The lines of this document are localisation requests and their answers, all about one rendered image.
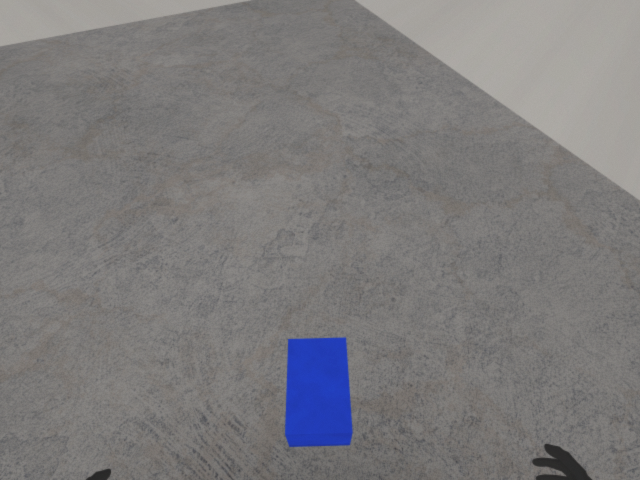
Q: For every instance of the carton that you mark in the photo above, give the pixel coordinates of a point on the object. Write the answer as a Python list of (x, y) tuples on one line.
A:
[(318, 407)]

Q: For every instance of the robot right hand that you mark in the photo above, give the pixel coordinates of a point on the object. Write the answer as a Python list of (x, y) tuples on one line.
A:
[(564, 462)]

